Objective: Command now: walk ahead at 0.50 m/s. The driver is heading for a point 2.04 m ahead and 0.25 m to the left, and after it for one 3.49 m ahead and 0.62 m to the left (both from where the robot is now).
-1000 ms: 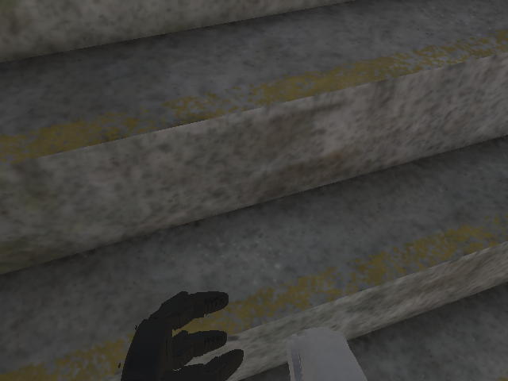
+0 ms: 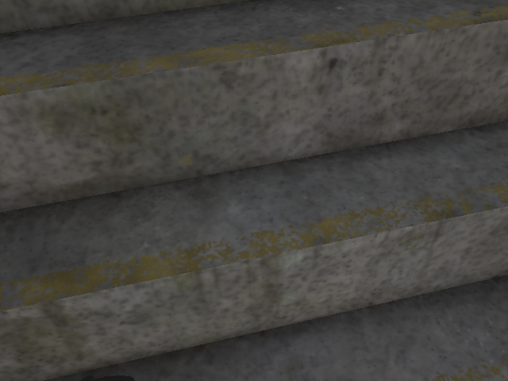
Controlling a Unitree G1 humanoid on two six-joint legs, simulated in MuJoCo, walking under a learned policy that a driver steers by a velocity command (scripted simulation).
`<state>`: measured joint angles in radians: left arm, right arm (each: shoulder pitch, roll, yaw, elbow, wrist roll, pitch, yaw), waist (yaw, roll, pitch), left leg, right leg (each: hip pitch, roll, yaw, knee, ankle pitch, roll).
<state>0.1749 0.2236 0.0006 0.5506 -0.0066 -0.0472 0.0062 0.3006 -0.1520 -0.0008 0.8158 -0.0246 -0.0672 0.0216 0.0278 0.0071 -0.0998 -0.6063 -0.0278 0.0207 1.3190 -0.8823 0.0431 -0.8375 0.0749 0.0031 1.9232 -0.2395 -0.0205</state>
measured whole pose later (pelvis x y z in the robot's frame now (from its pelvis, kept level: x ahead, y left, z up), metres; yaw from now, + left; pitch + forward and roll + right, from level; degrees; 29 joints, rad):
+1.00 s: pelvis -0.06 -0.20 -0.14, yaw +2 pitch -1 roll +3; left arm 0.36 0.23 0.03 0.70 0.02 0.02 0.01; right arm 0.21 -0.23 0.01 0.82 0.00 -0.03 -0.03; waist 0.14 0.03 -0.09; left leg -0.29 0.18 0.15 1.02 -0.38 0.07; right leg -0.50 -0.06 -0.02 0.92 -0.18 -0.08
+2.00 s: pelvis -0.03 -0.06 -0.04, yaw +4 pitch +3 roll +0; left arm 0.29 0.25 0.02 1.00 -0.02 -0.03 -0.03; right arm 0.01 -0.10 0.05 0.82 -0.04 0.02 0.01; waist 0.03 -0.05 0.00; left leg -1.08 0.07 0.04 1.49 -0.74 0.05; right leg -0.62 -0.06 0.15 1.39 -0.13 -0.14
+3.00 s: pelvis -0.33 -0.03 -0.26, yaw +4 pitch +4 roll +2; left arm 0.48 0.26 0.02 0.71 0.00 0.01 0.00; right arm -0.04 -0.16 0.05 0.55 -0.02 -0.04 0.01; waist 0.19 -0.04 -0.04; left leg -0.72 0.06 0.06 1.33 -0.87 0.03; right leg -0.40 -0.11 -0.09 0.73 0.11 -0.08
